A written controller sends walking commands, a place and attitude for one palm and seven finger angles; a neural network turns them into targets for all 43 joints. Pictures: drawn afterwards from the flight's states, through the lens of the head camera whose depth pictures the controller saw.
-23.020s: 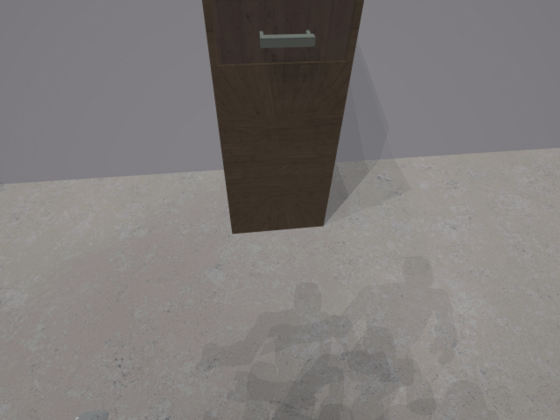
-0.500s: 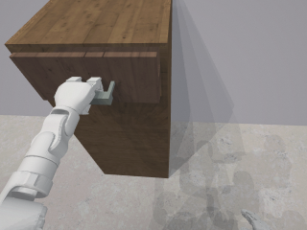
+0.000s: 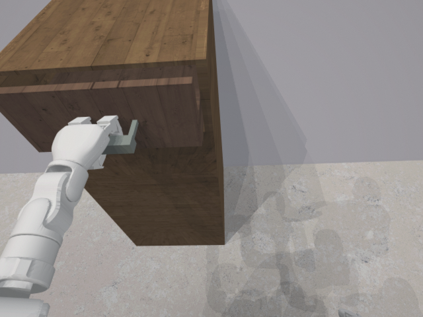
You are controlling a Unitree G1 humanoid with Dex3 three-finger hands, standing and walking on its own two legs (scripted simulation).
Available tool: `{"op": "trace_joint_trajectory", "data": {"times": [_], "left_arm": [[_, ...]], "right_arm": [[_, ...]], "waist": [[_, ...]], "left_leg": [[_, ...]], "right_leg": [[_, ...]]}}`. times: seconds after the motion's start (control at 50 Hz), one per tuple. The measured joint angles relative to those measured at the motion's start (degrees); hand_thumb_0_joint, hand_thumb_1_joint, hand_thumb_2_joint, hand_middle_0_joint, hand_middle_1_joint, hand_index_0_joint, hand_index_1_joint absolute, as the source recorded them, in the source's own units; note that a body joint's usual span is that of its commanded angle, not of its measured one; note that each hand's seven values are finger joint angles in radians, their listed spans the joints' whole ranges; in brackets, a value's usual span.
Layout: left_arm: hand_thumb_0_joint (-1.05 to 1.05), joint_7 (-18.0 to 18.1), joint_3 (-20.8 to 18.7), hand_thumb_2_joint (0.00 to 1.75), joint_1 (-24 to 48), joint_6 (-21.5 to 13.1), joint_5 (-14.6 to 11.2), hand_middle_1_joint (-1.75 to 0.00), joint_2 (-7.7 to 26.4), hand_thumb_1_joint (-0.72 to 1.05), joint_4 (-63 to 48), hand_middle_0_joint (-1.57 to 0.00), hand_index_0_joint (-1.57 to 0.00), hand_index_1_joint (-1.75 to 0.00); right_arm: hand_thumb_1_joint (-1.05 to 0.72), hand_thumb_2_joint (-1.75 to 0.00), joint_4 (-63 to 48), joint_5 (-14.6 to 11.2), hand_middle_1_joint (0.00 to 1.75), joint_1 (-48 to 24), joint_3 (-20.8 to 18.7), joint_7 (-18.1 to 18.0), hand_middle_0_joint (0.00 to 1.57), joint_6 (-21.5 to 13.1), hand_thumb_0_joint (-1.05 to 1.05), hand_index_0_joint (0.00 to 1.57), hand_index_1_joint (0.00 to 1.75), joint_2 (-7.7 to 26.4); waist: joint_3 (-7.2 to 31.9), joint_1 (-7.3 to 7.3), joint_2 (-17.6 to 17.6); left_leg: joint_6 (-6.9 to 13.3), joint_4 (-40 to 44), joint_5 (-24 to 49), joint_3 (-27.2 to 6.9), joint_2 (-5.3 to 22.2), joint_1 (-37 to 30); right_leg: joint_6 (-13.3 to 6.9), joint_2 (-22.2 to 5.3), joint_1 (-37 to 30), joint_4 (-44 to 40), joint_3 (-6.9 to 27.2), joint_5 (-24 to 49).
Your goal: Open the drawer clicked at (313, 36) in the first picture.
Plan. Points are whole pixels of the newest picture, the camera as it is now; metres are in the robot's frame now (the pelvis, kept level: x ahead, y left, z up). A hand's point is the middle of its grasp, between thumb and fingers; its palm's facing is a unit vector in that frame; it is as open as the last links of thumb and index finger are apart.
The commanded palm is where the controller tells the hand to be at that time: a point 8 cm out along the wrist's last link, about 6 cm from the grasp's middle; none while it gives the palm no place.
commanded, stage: pull the drawer open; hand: left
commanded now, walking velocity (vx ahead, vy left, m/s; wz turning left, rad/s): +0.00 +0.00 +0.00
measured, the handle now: (98, 136) +0.42 +0.25 +0.12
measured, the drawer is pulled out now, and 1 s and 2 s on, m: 0.05 0.28 0.29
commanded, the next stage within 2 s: open the thumb to release the handle in 1.46 s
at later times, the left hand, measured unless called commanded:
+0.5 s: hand (72, 225) +0.25 +0.24 +0.09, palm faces +0.02 -0.06 -1.00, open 5.8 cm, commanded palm +0.22 +0.25 +0.16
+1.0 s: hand (49, 288) +0.15 +0.24 +0.09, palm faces +0.02 -0.06 -1.00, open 5.8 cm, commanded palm +0.12 +0.25 +0.16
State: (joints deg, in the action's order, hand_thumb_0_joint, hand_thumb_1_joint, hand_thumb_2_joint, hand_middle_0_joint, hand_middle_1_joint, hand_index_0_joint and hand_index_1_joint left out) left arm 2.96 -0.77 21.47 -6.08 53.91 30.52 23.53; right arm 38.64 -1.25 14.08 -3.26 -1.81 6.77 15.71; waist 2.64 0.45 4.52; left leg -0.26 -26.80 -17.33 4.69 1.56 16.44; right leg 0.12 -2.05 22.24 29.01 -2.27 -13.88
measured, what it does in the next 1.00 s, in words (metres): stands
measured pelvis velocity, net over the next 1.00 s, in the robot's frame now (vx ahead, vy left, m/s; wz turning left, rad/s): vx -0.02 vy -0.01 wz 0.01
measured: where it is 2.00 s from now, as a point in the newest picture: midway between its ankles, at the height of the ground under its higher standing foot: outside the picture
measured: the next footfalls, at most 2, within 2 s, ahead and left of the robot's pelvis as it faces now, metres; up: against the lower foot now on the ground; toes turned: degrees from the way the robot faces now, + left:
none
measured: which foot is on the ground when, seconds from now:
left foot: down 0.00-1.00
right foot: down 0.00-1.00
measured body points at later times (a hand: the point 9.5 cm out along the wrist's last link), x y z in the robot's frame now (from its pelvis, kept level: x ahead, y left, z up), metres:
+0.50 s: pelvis -0.01 +0.00 +0.01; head +0.00 -0.05 +0.45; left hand +0.24 +0.24 +0.15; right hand +0.23 -0.20 -0.09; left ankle -0.05 +0.12 -0.74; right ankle +0.00 -0.12 -0.74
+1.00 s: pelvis -0.02 -0.01 +0.00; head -0.01 -0.05 +0.45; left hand +0.15 +0.24 +0.15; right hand +0.19 -0.22 -0.10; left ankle -0.05 +0.12 -0.74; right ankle +0.00 -0.12 -0.74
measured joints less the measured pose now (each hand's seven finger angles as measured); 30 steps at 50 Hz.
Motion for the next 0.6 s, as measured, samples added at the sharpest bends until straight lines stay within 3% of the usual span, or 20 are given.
{"op": "trace_joint_trajectory", "data": {"times": [0.1,0.22,0.38,0.6], "left_arm": [[0.03,1.0,-0.9,0.8,-8.1,1.2,-1.2,-1.35,-0.5,0.67,-9.0,-0.41,-0.42,-1.34],[0.03,1.9,1.0,0.81,-15.8,3.2,-1.7,-1.35,-1.3,0.67,-17.7,-0.41,-0.42,-1.35],[0.02,1.2,3.6,0.81,-21.2,3.5,-1.9,-1.35,-1.7,0.67,-23.1,-0.42,-0.42,-1.35],[0.0,0.1,2.6,0.81,-30.3,2.9,-2.2,-1.35,-1.5,0.66,-31.2,-0.42,-0.42,-1.35]], "right_arm": [[-0.91,-0.9,-0.4,-0.1,0.3,-0.3,-0.2,0.6,0.2,-0.2,0.01,0.2,0.3,0.3],[-0.91,-0.9,-0.6,0.1,0.3,-3.2,0.3,0.8,0.2,-1.0,0.01,0.2,0.3,0.2],[-0.91,-0.9,-1.5,0.5,0.3,-8.7,2.0,0.1,0.2,-1.6,0.01,0.2,0.3,-0.9],[-0.91,-0.9,-2.7,1.6,0.3,-11.0,3.8,0.7,0.2,-1.8,0.0,0.2,0.3,-2.2]], "waist": [[-0.3,0.46,0.1],[-0.5,2.15,0.5],[-1.0,4.82,1.0],[-2.1,6.66,1.2]], "left_leg": [[0.1,1.0,0.2,0.6,-0.1,-1.5],[0.2,1.8,0.6,0.3,-0.3,-3.4],[0.0,2.9,1.3,-0.9,-0.6,-6.2],[-0.5,3.9,2.1,-1.9,-0.2,-8.9]], "right_leg": [[0.2,0.1,-1.1,-0.7,0.6,0.3],[0.3,-0.2,-3.2,-1.5,0.3,0.5],[0.2,-0.5,-6.4,-2.4,-0.9,0.7],[-0.3,-0.1,-9.7,-3.8,-2.0,1.3]]}}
